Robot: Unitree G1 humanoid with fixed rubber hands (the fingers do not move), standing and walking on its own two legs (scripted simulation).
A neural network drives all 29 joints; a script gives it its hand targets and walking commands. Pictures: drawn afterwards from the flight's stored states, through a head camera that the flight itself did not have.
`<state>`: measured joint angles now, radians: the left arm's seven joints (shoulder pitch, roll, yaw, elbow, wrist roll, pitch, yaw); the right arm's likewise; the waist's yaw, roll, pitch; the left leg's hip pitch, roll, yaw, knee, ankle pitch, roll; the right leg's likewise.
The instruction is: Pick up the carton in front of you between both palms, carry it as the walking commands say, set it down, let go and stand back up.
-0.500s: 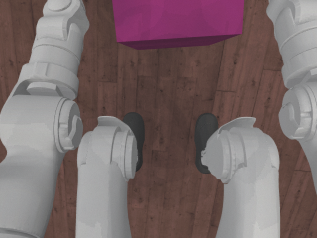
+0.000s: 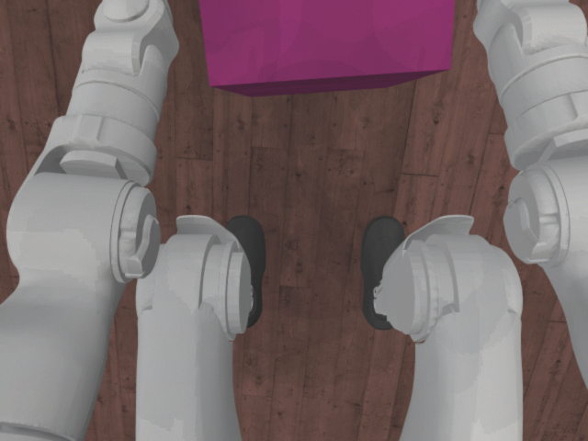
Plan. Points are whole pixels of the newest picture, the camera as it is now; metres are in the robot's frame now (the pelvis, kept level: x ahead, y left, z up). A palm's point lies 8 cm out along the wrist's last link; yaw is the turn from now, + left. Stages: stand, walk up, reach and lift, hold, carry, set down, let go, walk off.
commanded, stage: reach and lift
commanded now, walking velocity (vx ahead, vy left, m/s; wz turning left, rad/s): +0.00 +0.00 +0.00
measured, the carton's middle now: out of the picture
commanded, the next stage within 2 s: none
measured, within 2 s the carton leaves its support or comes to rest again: leaves its support in 0.42 s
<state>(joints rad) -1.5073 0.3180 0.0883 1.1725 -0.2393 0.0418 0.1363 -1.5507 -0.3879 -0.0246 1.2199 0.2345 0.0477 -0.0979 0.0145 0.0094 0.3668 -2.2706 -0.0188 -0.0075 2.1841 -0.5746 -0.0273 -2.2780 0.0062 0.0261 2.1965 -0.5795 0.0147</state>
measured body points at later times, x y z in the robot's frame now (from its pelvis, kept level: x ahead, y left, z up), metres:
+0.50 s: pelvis +0.00 +0.00 -0.01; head +0.36 -0.01 +0.26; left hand +0.57 +0.15 -0.15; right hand +0.57 -0.16 -0.16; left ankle +0.11 +0.12 -0.34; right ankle +0.11 -0.12 -0.34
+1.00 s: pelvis -0.01 +0.01 +0.11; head +0.26 -0.01 +0.47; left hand +0.51 +0.14 +0.05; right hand +0.51 -0.16 +0.05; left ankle +0.11 +0.13 -0.34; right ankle +0.11 -0.12 -0.34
